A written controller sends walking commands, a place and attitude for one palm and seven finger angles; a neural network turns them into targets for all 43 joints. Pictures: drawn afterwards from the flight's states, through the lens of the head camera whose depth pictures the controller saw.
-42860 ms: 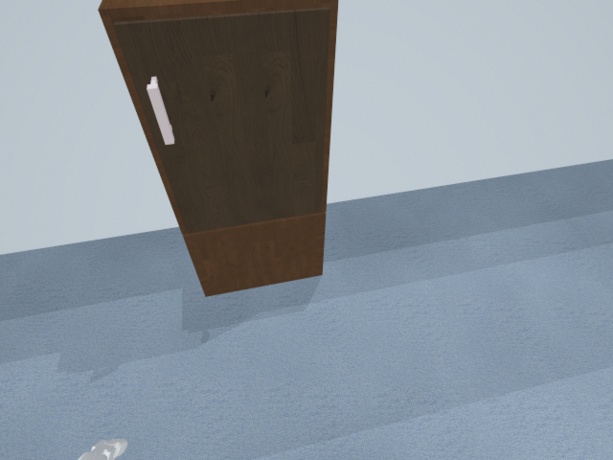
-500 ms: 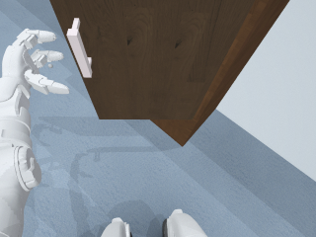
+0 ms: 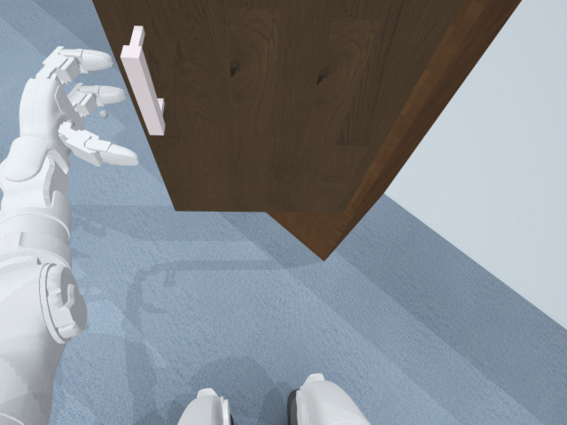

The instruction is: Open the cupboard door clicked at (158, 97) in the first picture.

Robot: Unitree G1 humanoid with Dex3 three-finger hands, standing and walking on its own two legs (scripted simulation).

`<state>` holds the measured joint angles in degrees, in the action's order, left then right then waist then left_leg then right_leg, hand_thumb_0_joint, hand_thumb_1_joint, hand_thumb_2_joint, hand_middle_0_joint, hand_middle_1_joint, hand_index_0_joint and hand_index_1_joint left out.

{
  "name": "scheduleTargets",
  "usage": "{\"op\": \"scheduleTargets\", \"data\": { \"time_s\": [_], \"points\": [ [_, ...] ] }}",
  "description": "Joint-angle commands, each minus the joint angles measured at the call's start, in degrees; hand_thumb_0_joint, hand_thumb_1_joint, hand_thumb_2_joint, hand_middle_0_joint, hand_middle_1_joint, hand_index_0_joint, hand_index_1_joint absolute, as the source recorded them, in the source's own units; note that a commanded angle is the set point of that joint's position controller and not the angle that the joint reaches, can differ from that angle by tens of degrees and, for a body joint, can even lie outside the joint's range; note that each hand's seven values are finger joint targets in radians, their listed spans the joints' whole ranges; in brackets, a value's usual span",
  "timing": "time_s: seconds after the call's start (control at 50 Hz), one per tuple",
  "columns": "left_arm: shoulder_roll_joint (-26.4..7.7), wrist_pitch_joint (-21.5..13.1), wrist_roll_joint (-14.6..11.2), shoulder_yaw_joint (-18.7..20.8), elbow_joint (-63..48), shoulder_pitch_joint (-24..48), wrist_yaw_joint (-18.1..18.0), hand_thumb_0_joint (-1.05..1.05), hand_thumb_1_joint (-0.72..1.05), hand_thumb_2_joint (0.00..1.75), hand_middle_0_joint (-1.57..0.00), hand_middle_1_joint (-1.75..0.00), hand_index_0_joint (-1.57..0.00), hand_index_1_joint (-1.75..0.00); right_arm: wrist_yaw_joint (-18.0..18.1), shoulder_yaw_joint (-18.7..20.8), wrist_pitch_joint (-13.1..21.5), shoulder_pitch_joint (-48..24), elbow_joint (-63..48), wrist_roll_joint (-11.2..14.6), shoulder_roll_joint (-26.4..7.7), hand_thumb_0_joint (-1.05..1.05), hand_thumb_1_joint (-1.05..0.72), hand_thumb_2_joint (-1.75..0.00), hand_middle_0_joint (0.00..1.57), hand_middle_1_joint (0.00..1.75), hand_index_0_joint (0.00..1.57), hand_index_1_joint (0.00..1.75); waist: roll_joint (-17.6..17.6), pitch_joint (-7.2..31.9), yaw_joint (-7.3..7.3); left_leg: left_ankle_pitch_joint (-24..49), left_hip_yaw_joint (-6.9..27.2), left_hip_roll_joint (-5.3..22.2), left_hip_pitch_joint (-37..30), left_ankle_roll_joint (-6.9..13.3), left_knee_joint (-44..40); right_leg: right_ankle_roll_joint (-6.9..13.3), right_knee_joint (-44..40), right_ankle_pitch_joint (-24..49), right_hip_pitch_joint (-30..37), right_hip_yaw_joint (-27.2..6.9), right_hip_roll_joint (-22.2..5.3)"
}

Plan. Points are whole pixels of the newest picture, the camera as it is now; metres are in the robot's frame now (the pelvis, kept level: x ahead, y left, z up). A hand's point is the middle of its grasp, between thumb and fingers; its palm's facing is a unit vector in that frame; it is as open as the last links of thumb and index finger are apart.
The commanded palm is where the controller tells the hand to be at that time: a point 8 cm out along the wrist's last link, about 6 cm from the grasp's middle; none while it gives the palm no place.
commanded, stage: slide the fingers in behind the handle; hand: left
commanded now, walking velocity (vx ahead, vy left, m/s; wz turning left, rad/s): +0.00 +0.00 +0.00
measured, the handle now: (148, 84) +0.55 +0.14 +0.10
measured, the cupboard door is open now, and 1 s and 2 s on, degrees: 44 44 43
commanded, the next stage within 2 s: close the thumb around the handle in 1.18 s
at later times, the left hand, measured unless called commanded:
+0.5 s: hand (132, 122) +0.49 +0.16 +0.09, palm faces -0.05 -1.00 -0.01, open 14.0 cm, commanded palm +0.48 +0.20 +0.09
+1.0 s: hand (153, 120) +0.50 +0.13 +0.10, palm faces -0.04 -1.00 -0.03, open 14.0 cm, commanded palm +0.47 +0.18 +0.09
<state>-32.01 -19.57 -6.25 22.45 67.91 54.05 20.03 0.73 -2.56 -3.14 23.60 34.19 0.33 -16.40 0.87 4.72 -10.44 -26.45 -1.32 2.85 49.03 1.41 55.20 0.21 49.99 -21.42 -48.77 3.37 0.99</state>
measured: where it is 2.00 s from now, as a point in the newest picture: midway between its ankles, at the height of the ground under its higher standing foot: outside the picture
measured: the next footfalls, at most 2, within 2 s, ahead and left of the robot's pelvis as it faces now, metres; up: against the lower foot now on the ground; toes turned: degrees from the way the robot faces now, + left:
none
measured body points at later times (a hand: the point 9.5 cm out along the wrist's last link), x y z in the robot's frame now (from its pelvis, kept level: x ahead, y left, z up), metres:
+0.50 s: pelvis +0.00 +0.00 +0.00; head +0.11 +0.01 +0.44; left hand +0.49 +0.21 +0.10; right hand +0.02 -0.26 -0.11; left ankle -0.01 +0.10 -0.68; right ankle +0.02 -0.12 -0.68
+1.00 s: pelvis -0.01 -0.01 +0.00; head +0.10 -0.01 +0.44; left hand +0.49 +0.19 +0.10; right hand -0.01 -0.28 -0.11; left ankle -0.01 +0.10 -0.68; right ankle +0.02 -0.12 -0.68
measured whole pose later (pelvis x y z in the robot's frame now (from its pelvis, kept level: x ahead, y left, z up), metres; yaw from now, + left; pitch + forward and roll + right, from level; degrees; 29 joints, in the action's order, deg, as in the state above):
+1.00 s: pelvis -0.01 -0.01 +0.00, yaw +1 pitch +18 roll -1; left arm -23.9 -22.3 -5.0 18.5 66.8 53.0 11.1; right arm -0.4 -1.6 -1.5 23.8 35.6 0.1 -15.7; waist 1.7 4.7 -9.7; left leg -25.1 -1.5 2.6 47.2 0.4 54.2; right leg 1.2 51.1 -21.3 -48.0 3.1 0.8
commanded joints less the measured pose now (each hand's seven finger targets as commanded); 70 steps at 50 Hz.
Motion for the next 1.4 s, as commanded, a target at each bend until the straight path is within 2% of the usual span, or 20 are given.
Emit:
{"op": "scheduleTargets", "data": {
  "time_s": [0.0, 0.04, 0.12, 0.16, 0.22, 0.4, 0.44, 0.46, 0.54, 0.62, 0.72, 0.78, 0.82, 0.9, 1.02, 1.14, 1.24, 1.26, 1.36, 1.38],
  "points": [
    [-13.37, -3.24, -1.11, 1.42, -13.8, 23.71, -0.48, 0.0, -0.5, 0.3, -0.3, -1.2, -0.3, -1.2, 0.6, 4.14, 0.62, 10.03, -3.0, -0.28, -9.84, 0.0, -0.9, -0.9, 0.2, 0.3, 0.2, 0.3, 8.19, 28.77, 0.5, 27.29, 3.34, -1.37, -20.45, -0.05, -5.43, 0.83, -3.46, 20.41, 12.79, -1.34, 1.94],
    [-10.85, -3.79, -1.41, 0.17, -16.73, 23.45, -0.72, 0.0, -0.5, 0.3, -0.3, -1.2, -0.3, -1.2, 0.22, 4.33, 0.6, 9.98, -3.12, -0.35, -9.44, 0.0, -0.9, -0.9, 0.2, 0.3, 0.2, 0.3, 10.47, 31.13, 0.94, 32.8, 3.97, -0.93, -24.96, -0.59, -4.99, 0.97, -2.93, 21.88, 11.31, -0.88, 2.14],
    [-7.49, -3.59, -2.63, -1.0, -17.04, 21.83, -1.82, 0.0, -0.5, 0.3, -0.3, -1.2, -0.3, -1.2, -0.13, 4.49, 0.45, 9.81, -3.18, -0.24, -9.11, 0.0, -0.9, -0.9, 0.2, 0.3, 0.2, 0.3, 6.92, 27.94, 0.41, 32.54, 3.79, -0.96, -23.45, -0.27, -5.31, 0.9, -3.46, 22.38, 11.99, -0.49, 2.41],
    [-8.56, -3.25, -2.34, 0.25, -16.21, 20.93, -2.52, 0.0, -0.5, 0.3, -0.3, -1.2, -0.3, -1.2, -0.2, 4.65, 0.18, 9.63, -3.0, -0.23, -9.24, 0.0, -0.9, -0.9, 0.2, 0.3, 0.2, 0.3, 4.71, 27.36, 0.81, 30.67, 3.43, -1.05, -21.63, -0.21, -5.73, 0.71, -3.6, 22.7, 13.42, -0.77, 2.29],
    [-6.7, -3.66, -1.83, -1.01, -17.33, 20.59, -3.38, 0.0, -0.5, 0.3, -0.3, -1.2, -0.3, -1.2, -0.26, 4.6, 0.33, 9.3, -3.36, -0.26, -8.77, 0.0, -0.9, -0.9, 0.2, 0.3, 0.2, 0.3, 7.21, 26.87, 1.19, 31.86, 3.2, -1.33, -22.27, -0.2, -5.68, 0.95, -3.32, 22.94, 12.93, -0.76, 2.05],
    [-4.47, -5.04, -1.33, -1.79, -15.55, 22.35, -5.83, 0.0, -0.5, 0.3, -0.3, -1.2, -0.3, -1.2, -0.44, 4.59, 0.94, 8.15, -2.74, -0.34, -8.24, 0.0, -0.9, -0.9, 0.2, 0.3, 0.2, 0.3, 3.91, 26.08, 0.92, 25.81, 2.8, -1.87, -19.8, -0.21, -6.16, 0.77, -3.58, 21.01, 14.36, -1.21, 1.83],
    [-4.15, -5.74, -0.58, -2.64, -16.53, 22.87, -6.15, 0.0, -0.5, 0.3, -0.3, -1.2, -0.3, -1.2, -0.54, 4.5, 1.13, 7.96, -2.72, -0.32, -8.16, 0.0, -0.9, -0.9, 0.2, 0.3, 0.2, 0.3, 6.72, 27.44, 1.29, 26.75, 3.12, -1.91, -21.33, -0.45, -5.94, 0.95, -3.17, 20.72, 13.39, -1.25, 1.71],
    [-2.76, -5.64, -0.49, -3.78, -15.46, 23.6, -6.4, 0.0, -0.5, 0.3, -0.3, -1.2, -0.3, -1.2, -0.62, 4.44, 1.22, 7.82, -2.4, -0.38, -8.04, 0.0, -0.9, -0.9, 0.2, 0.3, 0.2, 0.3, 5.56, 25.98, 0.49, 25.18, 3.19, -1.83, -20.86, -0.38, -5.96, 0.85, -3.43, 19.55, 12.34, -1.09, 1.73],
    [-4.59, -5.65, -0.23, -2.53, -13.89, 25.12, -7.18, 0.0, -0.5, 0.3, -0.3, -1.2, -0.3, -1.2, -0.32, 4.43, 1.49, 7.95, -2.41, -0.29, -8.42, 0.0, -0.9, -0.9, 0.2, 0.3, 0.2, 0.3, 2.4, 25.19, 0.17, 20.3, 2.71, -2.35, -16.64, 0.16, -6.39, 0.69, -3.83, 18.35, 14.92, -1.89, 1.58],
    [-3.16, -6.31, -0.71, -3.15, -14.53, 25.64, -7.44, 0.0, -0.5, 0.3, -0.3, -1.2, -0.3, -1.2, -0.34, 4.39, 2.2, 8.0, -2.32, -0.39, -8.26, 0.0, -0.9, -0.9, 0.2, 0.3, 0.2, 0.3, 4.74, 26.43, 0.42, 20.48, 2.73, -2.52, -18.13, 0.06, -6.24, 0.96, -3.81, 17.87, 14.46, -1.82, 1.58],
    [-1.64, -6.28, -0.4, -4.27, -13.77, 25.35, -7.95, 0.0, -0.5, 0.3, -0.3, -1.2, -0.3, -1.2, -0.43, 4.44, 2.43, 7.98, -2.3, -0.36, -8.13, 0.0, -0.9, -0.9, 0.2, 0.3, 0.2, 0.3, 3.03, 25.78, -0.02, 18.51, 2.37, -2.76, -16.19, 0.34, -6.36, 0.76, -4.08, 17.52, 15.09, -2.08, 1.53],
    [-4.21, -5.63, 0.03, -2.48, -12.16, 25.17, -8.54, 0.0, -0.5, 0.3, -0.3, -1.2, -0.3, -1.2, -0.35, 4.48, 2.39, 8.15, -2.0, -0.3, -8.44, 0.0, -0.9, -0.9, 0.2, 0.3, 0.2, 0.3, 1.24, 24.81, 0.3, 16.25, 1.95, -2.8, -13.5, 0.47, -6.37, 0.51, -4.65, 16.49, 16.03, -2.69, 1.35],
    [-6.44, -6.01, 0.23, -1.07, -13.31, 26.01, -8.94, 0.0, -0.5, 0.3, -0.3, -1.2, -0.3, -1.2, -0.09, 4.35, 2.46, 8.32, -2.33, -0.32, -8.53, 0.0, -0.9, -0.9, 0.2, 0.3, 0.2, 0.3, 3.03, 25.3, 0.74, 17.05, 2.0, -2.96, -13.62, 0.47, -6.65, 0.72, -4.2, 17.43, 17.06, -2.75, 1.36],
    [-4.29, -6.88, 0.55, -3.01, -14.89, 27.08, -9.02, 0.0, -0.5, 0.3, -0.3, -1.2, -0.3, -1.2, -0.33, 4.47, 2.92, 8.13, -2.04, -0.41, -8.14, 0.0, -0.9, -0.9, 0.2, 0.3, 0.2, 0.3, 4.51, 27.06, 0.27, 17.66, 1.92, -2.75, -15.66, 0.33, -6.28, 0.57, -4.39, 17.34, 15.9, -2.88, 1.35],
    [-5.73, -5.74, -0.19, -1.37, -11.41, 24.92, -8.23, 0.0, -0.5, 0.3, -0.3, -1.2, -0.3, -1.2, -0.03, 4.46, 2.8, 8.8, -2.15, -0.23, -8.7, 0.0, -0.9, -0.9, 0.2, 0.3, 0.2, 0.3, 0.55, 25.45, 0.22, 16.06, 1.52, -3.05, -12.3, 0.77, -6.6, 0.44, -4.91, 17.76, 18.36, -3.19, 1.35],
    [-3.44, -6.36, 0.16, -3.79, -13.73, 27.42, -8.06, 0.0, -0.5, 0.3, -0.3, -1.2, -0.3, -1.2, -0.1, 4.38, 3.09, 8.41, -2.13, -0.29, -8.33, 0.0, -0.9, -0.9, 0.2, 0.3, 0.2, 0.3, 4.37, 26.17, -0.16, 16.76, 2.01, -2.81, -15.28, 0.44, -6.39, 0.57, -4.48, 16.59, 14.85, -2.81, 1.35],
    [-5.71, -6.79, -0.16, -1.61, -13.37, 27.17, -8.48, 0.0, -0.5, 0.3, -0.3, -1.2, -0.3, -1.2, -0.04, 4.61, 3.14, 8.88, -1.5, -0.38, -8.79, 0.0, -0.9, -0.9, 0.2, 0.3, 0.2, 0.3, 3.36, 27.79, 0.01, 18.92, 2.28, -2.64, -15.77, 0.4, -5.87, 0.55, -3.93, 18.34, 15.54, -2.81, 1.35],
    [-3.83, -6.28, 0.01, -3.2, -12.25, 26.44, -8.36, 0.0, -0.5, 0.3, -0.3, -1.2, -0.3, -1.2, -0.14, 4.45, 3.04, 8.61, -1.59, -0.33, -8.5, 0.0, -0.9, -0.9, 0.2, 0.3, 0.2, 0.3, 4.11, 26.94, -0.1, 18.42, 2.17, -2.74, -15.55, 0.29, -5.97, 0.54, -3.98, 17.88, 14.91, -2.68, 1.36],
    [-2.84, -5.75, 0.62, -4.42, -12.83, 28.11, -8.77, 0.0, -0.22, 0.42, -0.32, -1.23, -0.32, -1.23, -0.27, 4.53, 2.77, 8.82, -1.58, -0.43, -8.59, 0.0, -0.9, -0.9, 0.2, 0.3, 0.2, 0.3, 4.03, 26.55, -0.81, 19.29, 2.59, -2.59, -16.52, 0.32, -5.93, 0.54, -3.87, 17.77, 13.46, -2.28, 1.37],
    [-4.2, -5.83, 0.35, -2.61, -13.14, 27.38, -9.0, 0.0, -0.16, 0.44, -0.32, -1.24, -0.32, -1.24, -0.27, 4.64, 2.75, 8.98, -1.74, -0.54, -8.69, 0.0, -0.9, -0.9, 0.2, 0.3, 0.2, 0.3, 4.08, 27.35, 0.09, 19.88, 2.63, -2.6, -16.75, 0.21, -5.84, 0.68, -3.72, 18.17, 14.08, -2.26, 1.43]
  ]
}}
